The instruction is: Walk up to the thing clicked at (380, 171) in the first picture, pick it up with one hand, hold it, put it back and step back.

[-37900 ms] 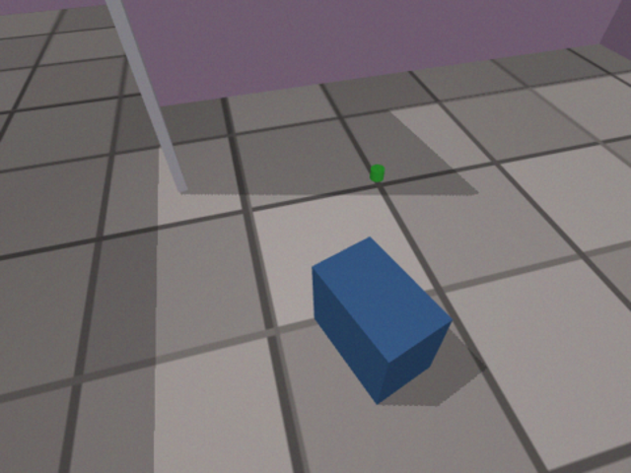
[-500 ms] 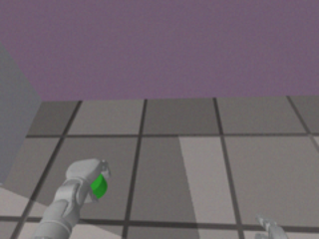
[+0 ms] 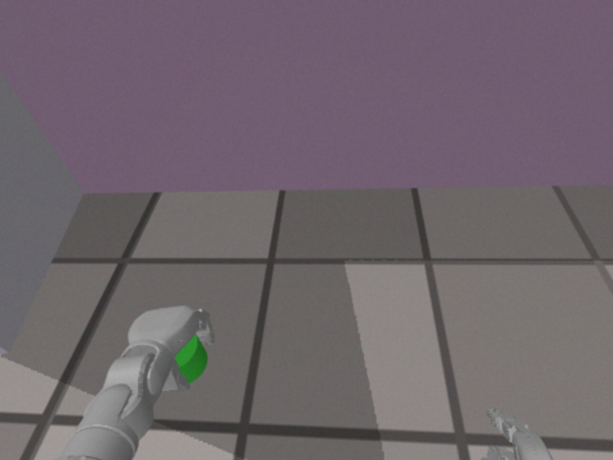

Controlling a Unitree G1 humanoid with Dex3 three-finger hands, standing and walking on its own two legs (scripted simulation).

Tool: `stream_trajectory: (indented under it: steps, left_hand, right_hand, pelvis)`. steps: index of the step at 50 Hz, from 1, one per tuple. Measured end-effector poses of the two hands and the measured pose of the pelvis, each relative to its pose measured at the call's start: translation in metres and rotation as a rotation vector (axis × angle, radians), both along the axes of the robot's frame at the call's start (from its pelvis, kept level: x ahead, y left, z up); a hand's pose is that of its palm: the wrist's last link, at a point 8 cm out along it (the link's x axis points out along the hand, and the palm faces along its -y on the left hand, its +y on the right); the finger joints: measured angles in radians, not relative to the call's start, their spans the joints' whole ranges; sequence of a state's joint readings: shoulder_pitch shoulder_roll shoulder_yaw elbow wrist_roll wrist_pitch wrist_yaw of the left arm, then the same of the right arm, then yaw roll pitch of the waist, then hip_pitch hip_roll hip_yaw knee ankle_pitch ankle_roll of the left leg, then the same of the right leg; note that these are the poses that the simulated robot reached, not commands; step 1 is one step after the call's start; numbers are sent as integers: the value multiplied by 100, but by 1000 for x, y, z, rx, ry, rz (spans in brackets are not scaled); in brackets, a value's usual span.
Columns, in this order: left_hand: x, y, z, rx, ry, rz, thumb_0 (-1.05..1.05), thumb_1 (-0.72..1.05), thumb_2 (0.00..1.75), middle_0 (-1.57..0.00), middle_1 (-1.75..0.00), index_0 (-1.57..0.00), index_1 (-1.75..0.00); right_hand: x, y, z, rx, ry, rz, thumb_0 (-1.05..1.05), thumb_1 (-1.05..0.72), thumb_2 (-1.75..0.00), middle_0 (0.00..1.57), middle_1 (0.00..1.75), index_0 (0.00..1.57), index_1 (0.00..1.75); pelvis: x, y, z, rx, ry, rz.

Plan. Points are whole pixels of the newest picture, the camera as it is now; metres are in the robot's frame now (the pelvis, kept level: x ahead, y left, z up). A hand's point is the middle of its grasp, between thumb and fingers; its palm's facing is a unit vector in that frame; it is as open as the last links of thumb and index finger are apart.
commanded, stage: hold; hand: left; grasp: from above
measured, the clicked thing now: (180, 355) +0.30 +0.23 -0.06
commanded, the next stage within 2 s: crouch in 0.16 s
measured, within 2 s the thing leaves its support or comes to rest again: neither
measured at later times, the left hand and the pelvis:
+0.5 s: hand (178, 365) +0.29 +0.23 -0.06, palm faces -0.46 -0.07 -0.89, open 8.7 cm; pelvis +0.01 +0.00 +0.00, yaw +0 degrees
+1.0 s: hand (211, 381) +0.35 +0.25 -0.28, palm faces -0.42 +0.02 -0.91, open 8.7 cm; pelvis -0.04 +0.01 -0.16, yaw +0 degrees
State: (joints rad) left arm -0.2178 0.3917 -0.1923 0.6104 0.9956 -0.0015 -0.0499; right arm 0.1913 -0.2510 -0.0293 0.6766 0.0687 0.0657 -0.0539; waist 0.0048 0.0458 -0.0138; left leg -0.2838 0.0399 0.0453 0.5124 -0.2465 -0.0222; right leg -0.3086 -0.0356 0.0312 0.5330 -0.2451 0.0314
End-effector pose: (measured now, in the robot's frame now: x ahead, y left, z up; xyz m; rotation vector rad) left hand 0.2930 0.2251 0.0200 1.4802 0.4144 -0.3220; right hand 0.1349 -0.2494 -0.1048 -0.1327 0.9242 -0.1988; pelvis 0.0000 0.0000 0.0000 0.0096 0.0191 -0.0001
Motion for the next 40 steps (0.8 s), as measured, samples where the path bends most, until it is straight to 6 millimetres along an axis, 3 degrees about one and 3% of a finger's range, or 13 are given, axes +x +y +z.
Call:
stream_trajectory:
  steps: [17, 23, 32, 40]
  left_hand:
    - [4, 2, -2, 4, 0, 3, -1, 10, 52, -62, -68, -78, -63]
    - [2, 4, -13, 6, 8, 3, -1, 10, 52, -62, -68, -78, -64]
    - [2, 8, -66, 41, 23, -6, -1, 10, 53, -62, -68, -78, -65]
    - [24, 13, -140, 81, -11, -29, -1, 10, 53, -61, -68, -78, -65]
  right_hand:
    - [0, -1, -1, -1, 23, -12, 1, -91, -90, 20, 30, 20, 30]
    - [1, -1, -1, -1, 28, -10, 1, -90, -90, 20, 30, 21, 30]
    - [-16, -10, -19, -44, 112, 14, 1, -90, -90, 20, 30, 21, 30]
    - [-61, -27, -70, -114, 240, -4, 0, -90, -90, 20, 30, 21, 30]
  pelvis:
    - [6, 1, 1, -2, 4, 1]
    - [6, 1, 0, -1, 14, 5]
    - [-2, -1, -17, -7, 109, 24]
    - [-18, 2, -70, -26, 276, 29]
